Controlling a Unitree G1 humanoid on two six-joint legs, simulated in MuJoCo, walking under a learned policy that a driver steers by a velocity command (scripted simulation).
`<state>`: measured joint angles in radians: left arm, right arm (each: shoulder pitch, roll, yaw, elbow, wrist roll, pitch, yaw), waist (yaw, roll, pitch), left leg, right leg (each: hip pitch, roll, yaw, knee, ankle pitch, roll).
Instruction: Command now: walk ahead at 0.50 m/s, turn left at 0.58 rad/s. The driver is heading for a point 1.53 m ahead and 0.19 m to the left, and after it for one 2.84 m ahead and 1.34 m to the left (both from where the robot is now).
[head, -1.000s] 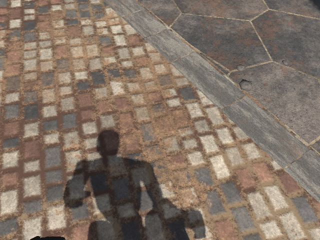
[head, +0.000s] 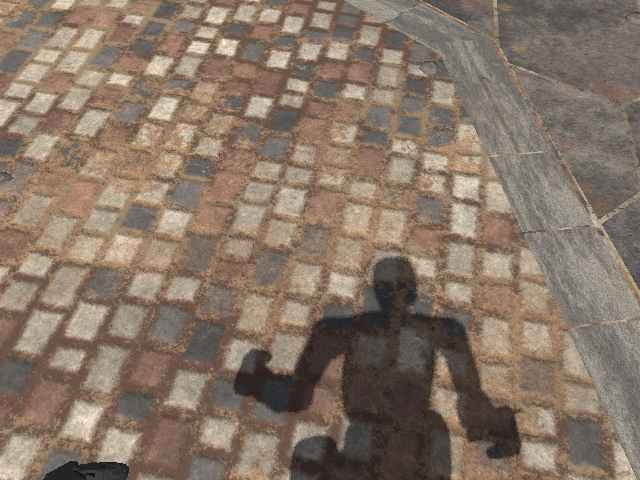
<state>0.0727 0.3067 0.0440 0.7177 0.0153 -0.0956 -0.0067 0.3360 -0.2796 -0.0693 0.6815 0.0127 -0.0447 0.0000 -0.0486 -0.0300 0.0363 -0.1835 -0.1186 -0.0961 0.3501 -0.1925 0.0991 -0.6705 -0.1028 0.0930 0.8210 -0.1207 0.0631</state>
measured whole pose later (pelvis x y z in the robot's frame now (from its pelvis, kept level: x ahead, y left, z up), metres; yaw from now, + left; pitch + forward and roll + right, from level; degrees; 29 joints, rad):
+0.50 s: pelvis +0.21 -0.05 +0.00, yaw +17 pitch +2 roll -1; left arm 0.18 0.29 0.06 0.79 0.00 -0.04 0.00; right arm 0.16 -0.32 -0.08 0.60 0.01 0.04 -0.02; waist 0.04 0.02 0.08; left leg -0.59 0.04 -0.03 0.87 -0.28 -0.05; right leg -0.23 -0.03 -0.12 0.38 -0.18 -0.02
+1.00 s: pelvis +0.26 -0.01 -0.01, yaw +20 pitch -1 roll +1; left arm 0.19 0.26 0.03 0.88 0.02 0.02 0.00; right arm 0.12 -0.22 -0.03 0.74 -0.02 0.01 0.00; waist 0.01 0.00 0.02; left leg -0.28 -0.02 -0.02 0.51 -0.21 0.00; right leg -0.23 -0.05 -0.01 0.54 -0.30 0.03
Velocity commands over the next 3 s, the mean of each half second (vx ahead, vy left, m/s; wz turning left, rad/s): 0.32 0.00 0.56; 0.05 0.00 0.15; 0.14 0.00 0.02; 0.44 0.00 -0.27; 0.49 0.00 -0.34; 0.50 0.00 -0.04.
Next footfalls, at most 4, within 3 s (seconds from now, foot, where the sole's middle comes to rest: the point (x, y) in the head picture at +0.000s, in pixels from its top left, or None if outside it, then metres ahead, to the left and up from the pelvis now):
0.18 right None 0.29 -0.15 -0.78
0.62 left None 0.29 0.12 -0.78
0.92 right None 0.34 -0.13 -0.78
1.92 right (298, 361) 0.72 0.02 -0.78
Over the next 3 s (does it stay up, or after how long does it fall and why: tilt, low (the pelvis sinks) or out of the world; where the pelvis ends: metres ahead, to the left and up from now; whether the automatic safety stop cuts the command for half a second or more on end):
stays up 1.15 0.10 -0.02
